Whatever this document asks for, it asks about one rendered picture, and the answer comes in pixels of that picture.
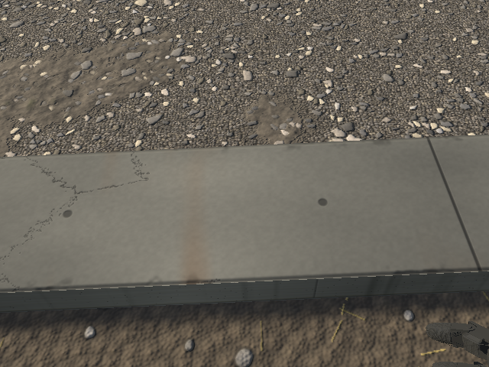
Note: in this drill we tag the right robot hand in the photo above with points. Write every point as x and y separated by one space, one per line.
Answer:
472 336

